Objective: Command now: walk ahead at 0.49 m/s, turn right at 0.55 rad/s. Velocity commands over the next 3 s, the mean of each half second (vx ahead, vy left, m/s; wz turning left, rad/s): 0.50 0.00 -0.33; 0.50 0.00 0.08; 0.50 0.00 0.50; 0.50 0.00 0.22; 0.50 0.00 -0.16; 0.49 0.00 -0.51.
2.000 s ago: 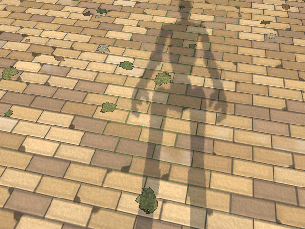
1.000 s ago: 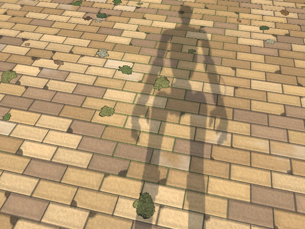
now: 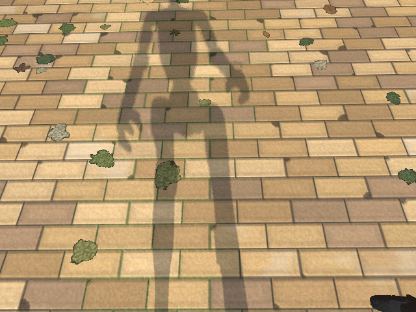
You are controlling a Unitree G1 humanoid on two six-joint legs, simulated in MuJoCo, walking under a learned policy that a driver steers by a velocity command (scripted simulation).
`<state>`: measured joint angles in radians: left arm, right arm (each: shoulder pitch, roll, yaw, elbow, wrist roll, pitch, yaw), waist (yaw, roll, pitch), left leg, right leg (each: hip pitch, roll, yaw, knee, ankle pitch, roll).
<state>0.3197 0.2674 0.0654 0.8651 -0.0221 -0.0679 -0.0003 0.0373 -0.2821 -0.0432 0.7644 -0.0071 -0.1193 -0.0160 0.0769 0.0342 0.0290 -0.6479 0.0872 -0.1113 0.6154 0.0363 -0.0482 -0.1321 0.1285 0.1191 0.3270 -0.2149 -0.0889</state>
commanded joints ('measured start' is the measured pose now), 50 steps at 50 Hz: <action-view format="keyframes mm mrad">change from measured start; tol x32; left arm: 1 26 156 37 -50 -12 -2 12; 27 -347 63 -16 -241 0 -22 -34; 33 125 296 64 -124 23 -13 -22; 50 -10 149 24 -42 28 -44 3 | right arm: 1 -72 -72 -13 -87 15 -13 10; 8 368 -282 -85 7 -11 -21 20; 33 454 -7 9 40 13 24 12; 50 42 -32 -12 -62 25 47 43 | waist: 1 -4 -107 -18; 6 -131 -128 -144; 8 -104 363 -370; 27 -145 62 23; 33 1 -359 -381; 50 -10 -66 45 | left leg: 1 192 -71 41 -104 63 -3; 6 500 -26 16 -190 -102 100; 8 1009 334 -641 -288 -390 325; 25 560 129 9 -462 -10 238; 31 565 94 86 -89 298 153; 34 -112 -74 4 646 -613 76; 50 -52 8 64 77 103 65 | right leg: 1 -117 -225 198 -61 95 -123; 6 -44 -198 247 247 170 -57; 8 -513 -13 40 819 -380 31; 10 -645 -117 75 950 -248 39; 28 -408 -178 -110 210 147 37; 31 -1 -141 -143 153 143 -28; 33 522 -524 543 37 -54 -238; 39 14 -361 143 -148 142 -142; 50 79 -348 -188 -223 312 -78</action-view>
